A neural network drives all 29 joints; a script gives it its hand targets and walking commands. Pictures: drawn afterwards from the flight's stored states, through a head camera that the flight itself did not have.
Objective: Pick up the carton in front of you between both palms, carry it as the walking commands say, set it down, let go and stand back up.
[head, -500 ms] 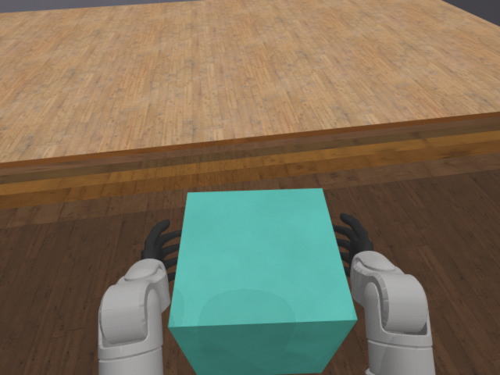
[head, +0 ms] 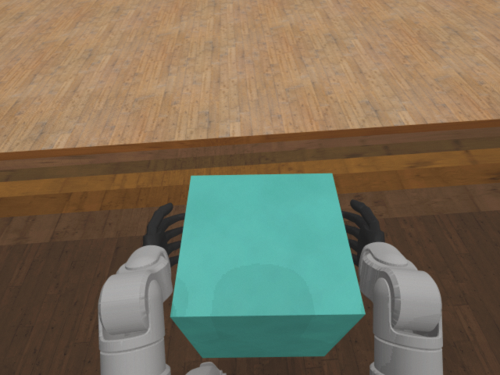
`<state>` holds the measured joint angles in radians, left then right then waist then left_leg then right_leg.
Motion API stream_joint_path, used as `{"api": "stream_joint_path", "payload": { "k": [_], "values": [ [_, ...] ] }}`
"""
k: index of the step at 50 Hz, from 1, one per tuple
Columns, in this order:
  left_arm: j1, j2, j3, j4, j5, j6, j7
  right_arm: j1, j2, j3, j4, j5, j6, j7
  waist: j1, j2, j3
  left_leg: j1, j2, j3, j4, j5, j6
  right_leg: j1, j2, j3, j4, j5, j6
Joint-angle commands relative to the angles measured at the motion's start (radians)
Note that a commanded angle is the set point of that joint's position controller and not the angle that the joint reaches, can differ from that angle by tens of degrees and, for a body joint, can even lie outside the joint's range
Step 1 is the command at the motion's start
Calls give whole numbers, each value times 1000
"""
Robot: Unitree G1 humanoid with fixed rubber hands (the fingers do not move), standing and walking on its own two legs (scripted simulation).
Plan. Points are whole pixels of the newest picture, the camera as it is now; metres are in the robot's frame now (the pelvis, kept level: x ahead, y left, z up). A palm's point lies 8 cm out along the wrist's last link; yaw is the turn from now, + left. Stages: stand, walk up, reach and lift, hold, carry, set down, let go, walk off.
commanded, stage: carry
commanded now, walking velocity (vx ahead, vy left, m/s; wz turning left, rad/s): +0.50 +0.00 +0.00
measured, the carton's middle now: (262, 272) +0.28 +0.01 +0.02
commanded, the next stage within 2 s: none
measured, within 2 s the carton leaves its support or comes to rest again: neither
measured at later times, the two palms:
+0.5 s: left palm (196, 114) +0.62 +0.15 +0.08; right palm (335, 114) +0.60 -0.14 +0.09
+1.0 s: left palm (231, 30) +1.02 +0.10 +0.10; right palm (331, 30) +1.01 -0.20 +0.09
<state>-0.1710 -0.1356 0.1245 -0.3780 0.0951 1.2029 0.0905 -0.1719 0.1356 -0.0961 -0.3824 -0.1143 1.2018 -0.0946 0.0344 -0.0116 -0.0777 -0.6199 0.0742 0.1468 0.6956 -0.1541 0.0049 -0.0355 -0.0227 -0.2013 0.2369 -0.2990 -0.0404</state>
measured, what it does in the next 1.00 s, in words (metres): walks ahead: left foot, then right foot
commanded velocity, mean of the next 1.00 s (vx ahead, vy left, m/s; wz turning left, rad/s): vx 0.50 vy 0.00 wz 0.00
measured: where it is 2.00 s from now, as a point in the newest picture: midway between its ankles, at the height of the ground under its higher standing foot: (280, 201)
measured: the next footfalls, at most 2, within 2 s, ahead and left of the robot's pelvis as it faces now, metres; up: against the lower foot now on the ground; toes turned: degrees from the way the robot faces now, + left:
left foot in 0.12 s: +0.28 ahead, +0.10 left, +0.00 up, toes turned +10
right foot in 0.62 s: +0.61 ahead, -0.10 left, +0.00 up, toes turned -10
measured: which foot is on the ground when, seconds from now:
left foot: up 0.00-0.10, down 0.12-0.64, up 0.66-1.00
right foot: down 0.00-0.16, up 0.18-0.60, down 0.62-1.00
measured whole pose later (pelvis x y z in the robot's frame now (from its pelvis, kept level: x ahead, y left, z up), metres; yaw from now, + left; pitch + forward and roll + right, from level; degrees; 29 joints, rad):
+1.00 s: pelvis +0.64 -0.04 -0.01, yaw -2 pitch +6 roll +1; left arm -0.71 -0.03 0.24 0.07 0.06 1.19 0.14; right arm -0.71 0.02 -0.24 0.05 -0.08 1.20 -0.13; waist 0.03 0.00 0.04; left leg -0.69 0.04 0.05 0.83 -0.18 0.05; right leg -0.24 0.02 -0.15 0.52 -0.38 -0.09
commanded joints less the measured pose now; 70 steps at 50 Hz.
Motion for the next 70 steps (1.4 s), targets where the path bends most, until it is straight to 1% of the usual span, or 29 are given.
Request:
{"api": "stream_joint_path", "payload": {
  "k": [1,5,6,7,8,9,12,15,21,27,29,31,32,33,34,37,46,49,51,53,54,55,56,57,60,63,66,68,70],
  "values": [
    [-400,-874,-722,-26,-410,16,-287,-362,910,695,-3,352,3,227,-9,-141,-129,23,-49,90,-146,100,16,163,-196,78,-22,640,-71],
    [-399,-875,-722,-27,-398,11,-288,-377,916,704,-2,375,2,245,-30,-159,-185,355,-117,171,-248,121,45,118,-176,-33,222,856,-20],
    [-405,-872,-726,-31,-396,9,-288,-375,916,704,2,377,0,250,-48,-120,-243,543,-112,164,-250,52,48,24,-147,-49,388,764,0],
    [-425,-862,-727,-31,-394,8,-289,-364,916,702,6,378,1,255,-75,-23,-306,720,68,-74,-282,-107,69,-138,-123,-27,611,455,22],
    [-442,-878,-742,-59,-399,11,-287,-370,908,699,31,379,-11,261,-71,241,-380,929,345,-596,-400,-253,237,-466,17,33,919,82,59],
    [-449,-885,-743,-43,-397,4,-287,-370,940,709,32,399,-16,264,-61,236,-339,918,366,-684,-479,-96,261,-605,34,151,1067,-165,39],
    [-431,-958,-750,-26,-390,-32,-281,-425,1003,741,-22,435,-40,272,-53,30,-308,758,285,-358,-426,233,174,-600,-87,208,1014,-56,-1],
    [-375,-991,-756,-19,-372,-57,-264,-408,1002,751,-42,448,-53,281,-48,97,-312,696,233,-206,-458,227,126,-545,-84,156,848,7,17],
    [-401,-927,-779,-43,-357,-66,-235,-396,900,745,-38,451,-53,294,-50,165,-210,703,165,-58,-450,271,133,-633,-59,58,565,134,39],
    [-643,-749,-764,-4,-401,-21,-221,-585,718,702,17,424,-27,243,-83,174,-95,654,162,-12,-412,300,127,-552,-23,6,378,236,-14],
    [-715,-700,-717,72,-402,-8,-213,-692,677,681,72,421,-12,223,-47,163,-129,633,160,22,-281,437,107,-408,11,-11,361,205,-34],
    [-764,-670,-656,165,-400,2,-205,-803,657,655,132,432,4,208,41,34,-263,500,70,86,107,399,50,-41,53,-29,296,117,-25],
    [-785,-649,-622,212,-397,7,-200,-860,661,641,158,437,12,201,57,-153,-325,335,2,65,392,129,17,85,-169,334,213,13,-67],
    [-847,-647,-596,248,-406,2,-201,-913,689,624,188,443,19,192,42,-389,-380,34,-157,-52,625,-355,-9,261,-347,802,41,2,-213],
    [-916,-686,-602,253,-439,4,-205,-961,709,611,223,445,19,185,29,-276,-374,-30,-93,-166,749,-354,24,265,-371,757,59,51,-223],
    [-1116,-840,-623,256,-511,-13,-217,-1069,825,575,288,462,1,183,4,-43,-358,-63,-12,-192,688,-248,63,117,-276,487,160,285,-170],
    [-1246,-971,-555,352,-509,-23,-228,-1182,963,527,396,443,-26,164,26,-97,-378,-188,-23,-89,364,-118,41,195,-207,275,248,649,-176],
    [-1216,-974,-544,351,-480,-15,-225,-1173,974,526,383,440,-19,165,19,-124,-330,28,-105,3,36,52,43,69,-111,142,248,763,-134],
    [-1165,-965,-541,356,-456,-13,-222,-1160,969,533,367,439,-16,173,12,-152,-343,128,-147,46,-57,48,70,90,-119,115,302,870,-125],
    [-1156,-961,-559,360,-444,-15,-217,-1129,968,539,370,437,-17,187,-124,-129,-428,392,-157,49,-66,189,109,-15,-110,26,599,1003,-76],
    [-1169,-954,-572,353,-442,-17,-214,-1109,956,536,368,440,-18,195,-203,-14,-434,569,-108,-30,-154,315,101,-158,-65,32,813,818,-54],
    [-1160,-965,-580,362,-436,-16,-213,-1114,942,544,373,447,-20,204,-180,204,-460,795,64,-318,-117,692,172,-431,66,86,1014,130,-27],
    [-1137,-955,-573,365,-420,-14,-208,-1116,945,550,388,461,-21,213,-138,367,-517,970,207,-622,-153,641,327,-690,156,181,1200,-248,-1],
    [-1150,-929,-563,350,-399,-17,-197,-1152,983,569,376,497,-22,225,-149,275,-502,1001,229,-630,-134,489,356,-815,104,252,1257,-253,-8],
    [-1195,-909,-542,294,-361,-37,-164,-1316,1051,636,272,596,-41,246,-132,51,-412,809,183,-530,-125,338,286,-818,18,272,1022,-157,-14],
    [-1165,-886,-536,266,-341,-46,-140,-1337,1039,649,222,631,-45,241,-140,57,-394,698,172,-471,-150,393,284,-706,30,217,785,-144,3],
    [-1102,-853,-547,260,-326,-41,-130,-1244,1005,632,248,606,-37,235,-141,141,-448,785,137,-360,-36,570,233,-718,30,174,795,122,-15],
    [-1085,-841,-555,277,-317,-29,-136,-1170,981,614,297,574,-29,237,-208,102,-394,934,54,-354,64,432,206,-911,34,170,624,326,-9],
    [-1069,-816,-549,315,-309,-21,-150,-1122,962,604,357,558,-27,243,-195,52,-317,702,-28,-249,111,228,175,-664,59,138,301,642,2]
  ]
}}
